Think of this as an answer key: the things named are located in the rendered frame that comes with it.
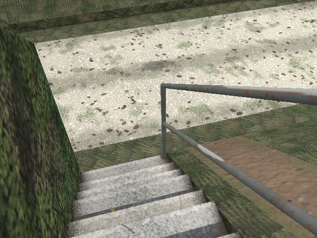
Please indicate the stairs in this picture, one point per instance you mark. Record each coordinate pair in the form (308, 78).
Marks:
(146, 198)

